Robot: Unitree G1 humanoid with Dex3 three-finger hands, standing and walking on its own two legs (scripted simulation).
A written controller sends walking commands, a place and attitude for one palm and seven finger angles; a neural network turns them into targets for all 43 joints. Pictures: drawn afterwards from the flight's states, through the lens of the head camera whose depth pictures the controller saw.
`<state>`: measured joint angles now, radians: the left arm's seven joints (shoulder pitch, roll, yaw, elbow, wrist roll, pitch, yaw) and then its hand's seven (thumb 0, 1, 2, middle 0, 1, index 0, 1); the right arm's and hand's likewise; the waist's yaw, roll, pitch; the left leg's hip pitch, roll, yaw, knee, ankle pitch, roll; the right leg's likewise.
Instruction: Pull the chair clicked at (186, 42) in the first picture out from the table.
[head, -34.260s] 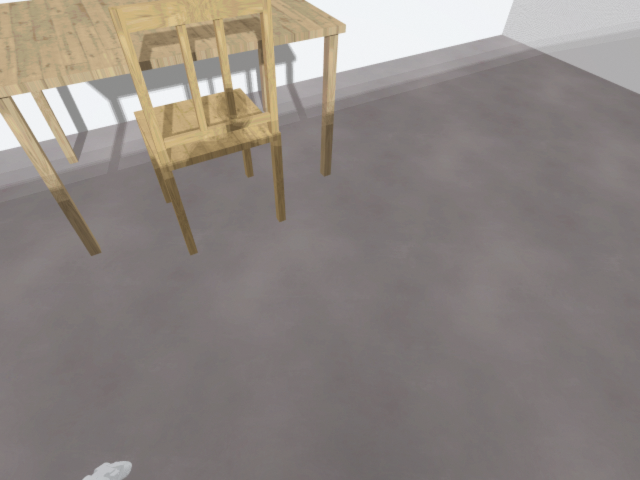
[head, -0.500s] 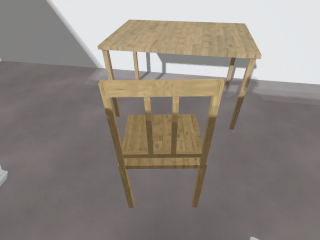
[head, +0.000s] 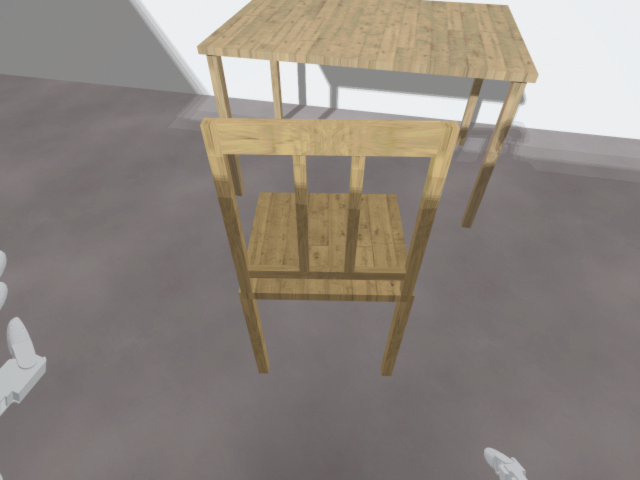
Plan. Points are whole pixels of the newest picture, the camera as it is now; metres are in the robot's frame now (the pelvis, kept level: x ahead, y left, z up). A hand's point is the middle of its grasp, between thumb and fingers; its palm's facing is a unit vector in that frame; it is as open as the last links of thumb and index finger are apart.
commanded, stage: stop stepping back and stand still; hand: left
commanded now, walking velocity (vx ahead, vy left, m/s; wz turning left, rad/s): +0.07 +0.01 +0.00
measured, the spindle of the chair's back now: (302, 218) +0.62 +0.08 -0.07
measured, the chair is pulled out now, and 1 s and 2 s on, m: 0.64 0.64 0.64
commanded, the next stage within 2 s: let the arm hang, fingers relaxed in 0.08 s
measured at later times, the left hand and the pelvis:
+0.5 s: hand out of the picture +0.09 +0.17 -0.16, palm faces +0.09 -0.99 -0.12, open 7.1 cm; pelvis +0.01 +0.02 +0.00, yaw +2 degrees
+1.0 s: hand out of the picture -0.01 +0.18 -0.16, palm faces +0.01 -0.98 -0.21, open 7.4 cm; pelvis +0.00 +0.01 +0.00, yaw +0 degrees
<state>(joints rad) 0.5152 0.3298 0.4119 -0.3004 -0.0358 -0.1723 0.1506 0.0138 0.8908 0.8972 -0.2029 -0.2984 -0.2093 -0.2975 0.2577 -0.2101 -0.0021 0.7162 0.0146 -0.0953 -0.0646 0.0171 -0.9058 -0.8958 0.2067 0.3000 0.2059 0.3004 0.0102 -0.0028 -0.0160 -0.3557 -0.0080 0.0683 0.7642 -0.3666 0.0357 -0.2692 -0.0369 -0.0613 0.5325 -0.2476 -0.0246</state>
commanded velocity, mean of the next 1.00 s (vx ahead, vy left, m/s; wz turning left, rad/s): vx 0.00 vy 0.00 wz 0.00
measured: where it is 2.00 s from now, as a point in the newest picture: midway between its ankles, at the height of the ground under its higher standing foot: outside the picture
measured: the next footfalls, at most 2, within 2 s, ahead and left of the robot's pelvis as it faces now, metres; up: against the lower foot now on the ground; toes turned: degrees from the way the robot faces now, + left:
left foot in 0.04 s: +0.07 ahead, +0.12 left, +0.00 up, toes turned +4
